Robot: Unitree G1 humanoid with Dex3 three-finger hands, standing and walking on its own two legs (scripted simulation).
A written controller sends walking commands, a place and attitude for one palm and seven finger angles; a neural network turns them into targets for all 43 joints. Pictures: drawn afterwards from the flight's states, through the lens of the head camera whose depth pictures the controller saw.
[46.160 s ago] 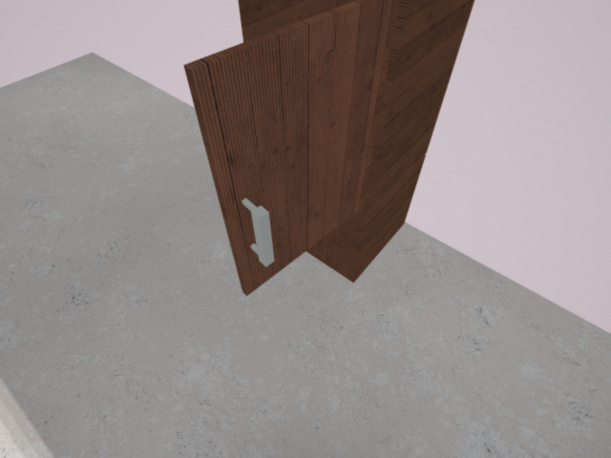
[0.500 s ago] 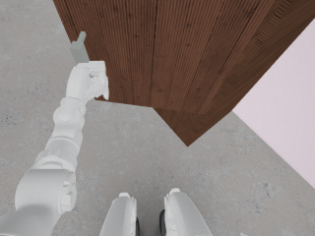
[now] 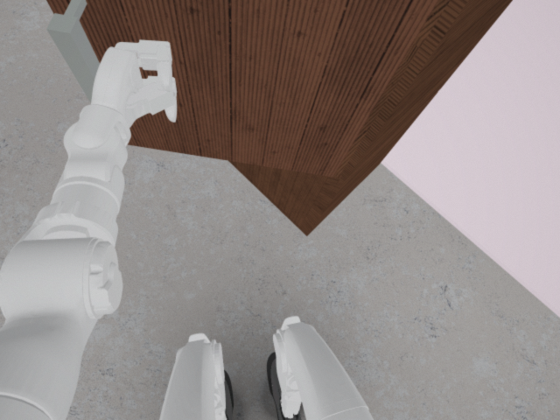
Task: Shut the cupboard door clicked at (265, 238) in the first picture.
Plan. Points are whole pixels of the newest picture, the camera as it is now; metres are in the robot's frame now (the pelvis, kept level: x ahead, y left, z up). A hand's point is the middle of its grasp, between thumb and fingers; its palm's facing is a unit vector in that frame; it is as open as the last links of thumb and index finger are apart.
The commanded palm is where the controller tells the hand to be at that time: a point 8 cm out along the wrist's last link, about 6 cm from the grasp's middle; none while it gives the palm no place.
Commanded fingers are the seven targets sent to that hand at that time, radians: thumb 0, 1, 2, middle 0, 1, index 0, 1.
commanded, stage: push the door shut along its arc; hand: left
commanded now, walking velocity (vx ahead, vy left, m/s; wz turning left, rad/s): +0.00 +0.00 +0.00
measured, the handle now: (96, 65) +0.59 +0.17 +0.05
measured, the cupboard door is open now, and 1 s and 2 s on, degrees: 38 25 25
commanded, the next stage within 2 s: pull the fist back off the door in 0.66 s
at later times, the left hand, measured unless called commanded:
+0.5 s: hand (179, 74) +0.57 +0.07 +0.06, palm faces -0.39 -0.92 -0.03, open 3.4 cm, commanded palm +0.59 +0.08 +0.06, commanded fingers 0.00 0.90 0.90 -1.30 -1.50 -1.30 -1.50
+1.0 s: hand (196, 54) +0.61 +0.04 +0.05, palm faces +0.06 -1.00 +0.00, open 3.1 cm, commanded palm +0.58 +0.05 +0.06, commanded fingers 0.00 0.90 0.90 -1.30 -1.50 -1.30 -1.50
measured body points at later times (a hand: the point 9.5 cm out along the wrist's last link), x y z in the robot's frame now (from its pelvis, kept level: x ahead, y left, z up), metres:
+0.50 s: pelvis +0.00 -0.01 -0.01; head +0.19 +0.02 +0.39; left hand +0.58 +0.12 +0.06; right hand +0.00 -0.29 -0.11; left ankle +0.03 +0.08 -0.58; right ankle +0.05 -0.10 -0.58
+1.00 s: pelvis +0.00 +0.00 -0.02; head +0.21 +0.02 +0.38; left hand +0.60 +0.10 +0.05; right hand -0.06 -0.23 -0.11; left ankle +0.03 +0.08 -0.58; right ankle +0.05 -0.10 -0.58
